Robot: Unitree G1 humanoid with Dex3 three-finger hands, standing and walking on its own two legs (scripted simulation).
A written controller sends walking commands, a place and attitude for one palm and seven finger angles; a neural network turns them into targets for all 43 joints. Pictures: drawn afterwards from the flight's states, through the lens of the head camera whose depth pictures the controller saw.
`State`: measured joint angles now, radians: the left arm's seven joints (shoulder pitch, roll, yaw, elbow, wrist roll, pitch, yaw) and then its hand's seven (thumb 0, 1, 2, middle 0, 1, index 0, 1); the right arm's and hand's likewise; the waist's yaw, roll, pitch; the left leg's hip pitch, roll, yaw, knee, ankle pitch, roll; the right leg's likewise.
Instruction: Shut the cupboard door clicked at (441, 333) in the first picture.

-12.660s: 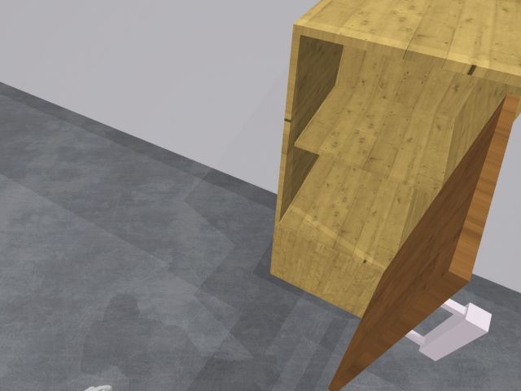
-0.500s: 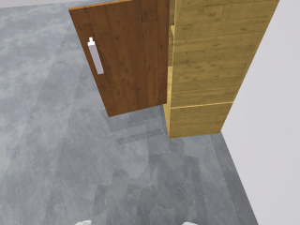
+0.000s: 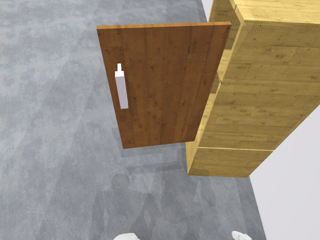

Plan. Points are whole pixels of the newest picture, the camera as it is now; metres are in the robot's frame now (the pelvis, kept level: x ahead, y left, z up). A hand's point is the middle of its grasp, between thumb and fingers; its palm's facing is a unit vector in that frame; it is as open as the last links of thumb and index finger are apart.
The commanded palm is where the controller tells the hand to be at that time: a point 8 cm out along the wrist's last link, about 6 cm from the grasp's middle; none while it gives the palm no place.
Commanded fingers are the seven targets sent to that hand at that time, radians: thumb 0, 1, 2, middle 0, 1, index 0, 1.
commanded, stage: take the last steps up to it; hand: left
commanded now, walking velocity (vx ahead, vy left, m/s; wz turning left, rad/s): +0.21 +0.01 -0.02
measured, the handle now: (121, 86) +0.52 +0.19 +0.06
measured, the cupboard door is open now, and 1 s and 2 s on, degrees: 100 100 100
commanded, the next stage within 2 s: come to a stop and stand still in 0.14 s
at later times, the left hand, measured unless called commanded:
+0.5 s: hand (117, 198) +0.24 +0.16 -0.15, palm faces +0.00 -0.97 -0.22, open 7.4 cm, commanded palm none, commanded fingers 0.00 0.90 0.90 -0.20 -0.30 -0.20 -0.30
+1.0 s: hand (73, 239) +0.13 +0.25 -0.16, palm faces +0.03 -0.98 -0.21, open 7.4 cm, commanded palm none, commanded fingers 0.00 0.90 0.90 -0.20 -0.30 -0.20 -0.30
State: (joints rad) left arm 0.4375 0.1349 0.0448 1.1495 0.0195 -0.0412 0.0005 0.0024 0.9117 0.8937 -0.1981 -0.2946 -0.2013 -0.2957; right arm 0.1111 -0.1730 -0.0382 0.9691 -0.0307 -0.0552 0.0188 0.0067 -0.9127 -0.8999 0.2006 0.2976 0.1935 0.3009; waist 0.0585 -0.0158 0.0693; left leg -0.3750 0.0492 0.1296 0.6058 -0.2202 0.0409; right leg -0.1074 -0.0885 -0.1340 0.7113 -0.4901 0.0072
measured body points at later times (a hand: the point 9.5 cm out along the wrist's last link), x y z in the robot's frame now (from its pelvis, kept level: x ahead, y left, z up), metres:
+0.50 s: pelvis +0.14 -0.01 +0.01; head +0.18 -0.03 +0.46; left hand +0.24 +0.21 -0.13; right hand +0.13 -0.23 -0.16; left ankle +0.07 +0.11 -0.67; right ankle +0.18 -0.12 -0.72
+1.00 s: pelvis +0.11 +0.05 +0.03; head +0.15 +0.08 +0.47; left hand +0.13 +0.30 -0.14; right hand +0.15 -0.19 -0.12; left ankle +0.11 +0.15 -0.72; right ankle +0.05 -0.10 -0.65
